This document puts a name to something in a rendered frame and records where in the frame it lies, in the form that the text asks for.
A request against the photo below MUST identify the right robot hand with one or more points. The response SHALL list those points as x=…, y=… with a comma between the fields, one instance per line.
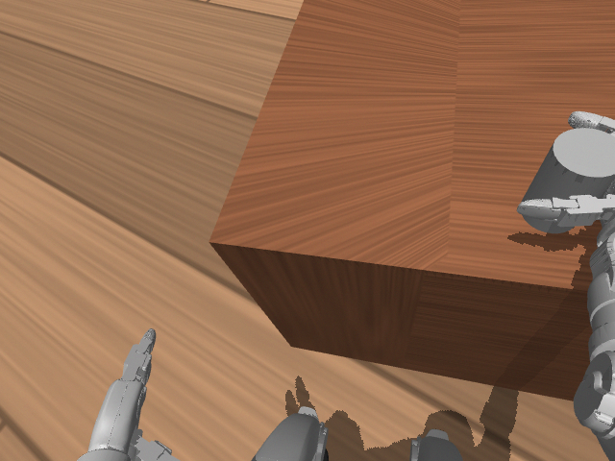
x=578, y=210

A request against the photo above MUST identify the can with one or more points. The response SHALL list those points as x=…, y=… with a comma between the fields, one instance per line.
x=580, y=162

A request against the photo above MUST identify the left robot hand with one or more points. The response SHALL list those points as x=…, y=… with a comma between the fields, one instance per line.
x=116, y=426

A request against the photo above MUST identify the right robot arm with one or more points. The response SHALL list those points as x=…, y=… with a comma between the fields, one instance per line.
x=594, y=400

